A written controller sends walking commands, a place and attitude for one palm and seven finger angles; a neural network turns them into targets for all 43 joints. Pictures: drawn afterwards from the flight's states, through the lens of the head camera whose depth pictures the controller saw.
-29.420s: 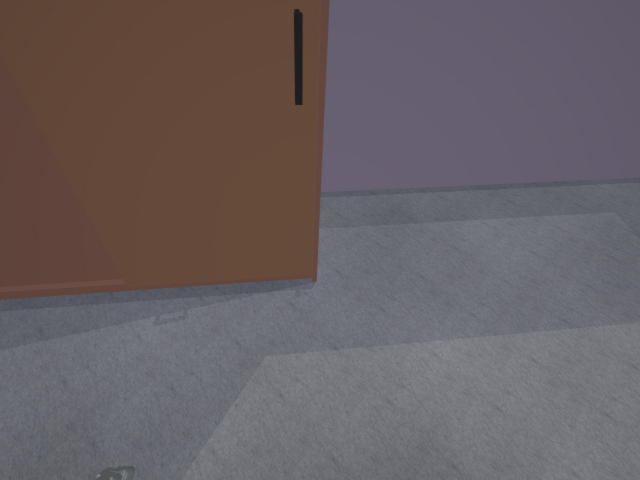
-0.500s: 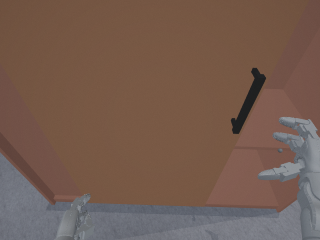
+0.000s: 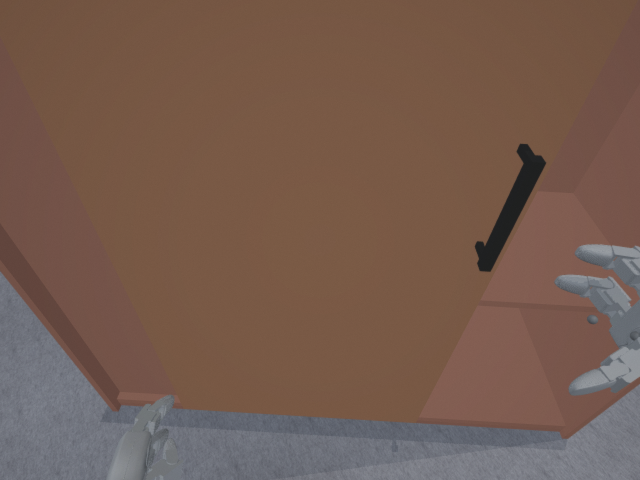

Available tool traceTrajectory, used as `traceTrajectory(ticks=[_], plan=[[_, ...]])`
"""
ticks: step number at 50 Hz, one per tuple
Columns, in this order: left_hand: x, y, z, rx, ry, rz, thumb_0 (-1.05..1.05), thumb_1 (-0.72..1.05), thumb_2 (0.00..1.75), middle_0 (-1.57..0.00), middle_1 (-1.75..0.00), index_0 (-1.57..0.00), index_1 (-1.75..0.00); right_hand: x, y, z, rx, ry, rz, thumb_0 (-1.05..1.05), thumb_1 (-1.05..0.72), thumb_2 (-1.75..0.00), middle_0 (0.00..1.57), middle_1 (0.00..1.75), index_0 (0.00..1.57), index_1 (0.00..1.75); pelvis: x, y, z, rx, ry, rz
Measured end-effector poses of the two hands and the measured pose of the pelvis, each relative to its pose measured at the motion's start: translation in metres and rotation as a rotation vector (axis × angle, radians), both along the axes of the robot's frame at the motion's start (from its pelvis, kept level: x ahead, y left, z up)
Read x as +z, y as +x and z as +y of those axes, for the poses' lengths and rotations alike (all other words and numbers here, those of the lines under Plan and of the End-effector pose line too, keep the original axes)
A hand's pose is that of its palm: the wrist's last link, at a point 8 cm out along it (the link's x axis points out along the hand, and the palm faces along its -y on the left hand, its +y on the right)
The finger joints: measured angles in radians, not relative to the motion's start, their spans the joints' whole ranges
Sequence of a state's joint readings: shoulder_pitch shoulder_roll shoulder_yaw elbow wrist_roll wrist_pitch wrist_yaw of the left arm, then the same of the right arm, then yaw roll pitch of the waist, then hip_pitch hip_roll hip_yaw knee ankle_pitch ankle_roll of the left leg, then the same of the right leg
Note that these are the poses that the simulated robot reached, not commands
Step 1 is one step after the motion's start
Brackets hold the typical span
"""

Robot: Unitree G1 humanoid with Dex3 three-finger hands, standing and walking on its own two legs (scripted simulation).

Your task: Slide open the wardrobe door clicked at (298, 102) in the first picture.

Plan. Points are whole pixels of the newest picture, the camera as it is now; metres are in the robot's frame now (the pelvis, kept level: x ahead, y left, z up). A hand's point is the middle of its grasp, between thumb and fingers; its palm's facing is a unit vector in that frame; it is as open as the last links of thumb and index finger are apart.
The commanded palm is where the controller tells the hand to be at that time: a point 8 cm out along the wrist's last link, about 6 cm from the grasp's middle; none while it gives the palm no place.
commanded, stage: draw the hand back to the body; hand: right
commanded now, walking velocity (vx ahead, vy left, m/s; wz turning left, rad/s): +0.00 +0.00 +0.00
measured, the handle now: (503, 212) +0.46 -0.24 +0.13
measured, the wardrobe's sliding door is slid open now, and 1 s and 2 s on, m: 0.46 0.46 0.46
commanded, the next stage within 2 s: step back with the hand held close in 1.36 s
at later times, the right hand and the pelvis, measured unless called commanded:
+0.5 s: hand (629, 358) +0.22 -0.29 +0.14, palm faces +0.38 +0.88 -0.30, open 13.5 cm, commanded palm +0.18 -0.33 +0.16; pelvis +0.02 -0.03 +0.01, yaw +0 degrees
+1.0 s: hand out of the picture +0.22 -0.27 +0.18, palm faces +0.41 +0.83 -0.38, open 8.6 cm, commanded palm +0.17 -0.31 +0.19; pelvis +0.03 -0.02 +0.02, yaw +1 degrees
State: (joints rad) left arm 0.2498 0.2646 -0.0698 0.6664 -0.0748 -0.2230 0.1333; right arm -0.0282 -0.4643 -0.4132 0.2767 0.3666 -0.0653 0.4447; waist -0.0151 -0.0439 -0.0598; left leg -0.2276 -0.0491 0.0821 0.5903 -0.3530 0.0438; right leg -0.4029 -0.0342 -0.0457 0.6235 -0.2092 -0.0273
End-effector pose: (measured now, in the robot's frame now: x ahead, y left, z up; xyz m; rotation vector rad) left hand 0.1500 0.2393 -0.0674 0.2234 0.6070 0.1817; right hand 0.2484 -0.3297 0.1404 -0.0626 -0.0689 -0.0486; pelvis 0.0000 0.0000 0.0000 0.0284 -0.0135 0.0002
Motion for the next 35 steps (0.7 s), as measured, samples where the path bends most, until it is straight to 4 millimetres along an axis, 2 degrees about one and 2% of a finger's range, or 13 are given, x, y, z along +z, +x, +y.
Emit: traceTrajectory(ticks=[8,11,15,17,21,27,35], plan=[[0.007,0.002,0.003,0.020,-0.010,-0.056,0.01,0.90,0.90,-0.20,-0.30,-0.20,-0.30,-0.006,-0.016,-0.004,-0.032,0.026,0.045,-0.01,0.55,-0.20,0.25,1.15,0.25,1.15,0.001,0.008,-0.009,0.017,-0.004,0.011],[0.011,0.011,-0.004,-0.002,-0.004,-0.073,0.01,0.90,0.90,-0.20,-0.30,-0.20,-0.30,-0.007,-0.025,0.001,-0.035,0.020,0.034,-0.01,0.55,-0.20,0.25,1.15,0.25,1.15,0.001,0.010,-0.012,0.012,-0.004,0.007],[0.019,0.026,-0.018,-0.044,-0.004,-0.112,0.01,0.90,0.90,-0.20,-0.30,-0.20,-0.30,0.002,-0.036,0.005,-0.035,0.000,-0.010,-0.01,0.52,-0.22,0.25,1.13,0.25,1.13,0.002,0.012,-0.015,0.003,-0.003,-0.005],[0.022,0.035,-0.026,-0.078,0.002,-0.117,0.01,0.90,0.90,-0.20,-0.30,-0.20,-0.30,0.009,-0.040,0.003,-0.112,-0.093,-0.017,-0.01,0.49,-0.23,0.25,1.11,0.25,1.11,0.003,0.012,-0.017,-0.001,0.001,-0.012],[0.024,0.049,-0.041,-0.113,-0.013,-0.101,0.01,0.90,0.90,-0.21,-0.30,-0.21,-0.30,0.013,-0.051,-0.001,-0.271,-0.199,-0.016,-0.01,0.39,-0.28,0.25,1.05,0.25,1.06,0.007,0.012,-0.022,-0.001,0.001,-0.015],[0.018,0.056,-0.056,-0.138,-0.028,-0.034,0.01,0.90,0.90,-0.21,-0.30,-0.21,-0.30,0.017,-0.068,0.001,-0.366,-0.267,-0.005,-0.01,0.20,-0.37,0.24,0.94,0.24,0.95,0.011,0.019,-0.027,0.001,-0.006,-0.023],[0.011,0.058,-0.059,-0.135,-0.037,0.030,0.01,0.90,0.90,-0.21,-0.30,-0.21,-0.30,0.035,-0.064,-0.001,-0.412,-0.310,-0.059,-0.01,-0.08,-0.51,0.23,0.78,0.23,0.78,0.014,0.027,-0.030,0.004,-0.014,-0.048]])
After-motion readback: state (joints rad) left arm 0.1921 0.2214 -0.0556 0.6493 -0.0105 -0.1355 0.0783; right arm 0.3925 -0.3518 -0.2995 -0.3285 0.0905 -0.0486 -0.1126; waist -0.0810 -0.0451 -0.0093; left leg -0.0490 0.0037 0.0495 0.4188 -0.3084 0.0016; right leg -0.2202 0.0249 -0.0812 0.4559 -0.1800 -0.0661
